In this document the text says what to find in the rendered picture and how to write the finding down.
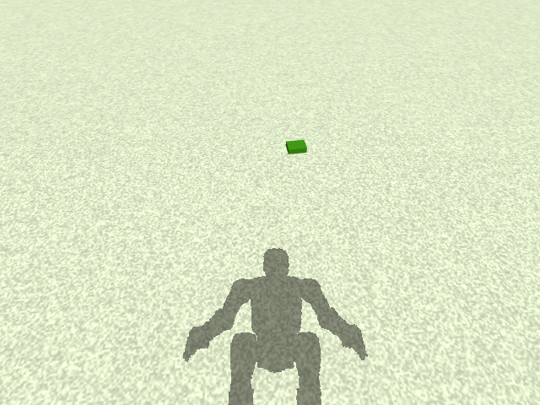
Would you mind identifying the small box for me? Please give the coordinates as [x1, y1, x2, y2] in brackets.
[286, 140, 307, 154]

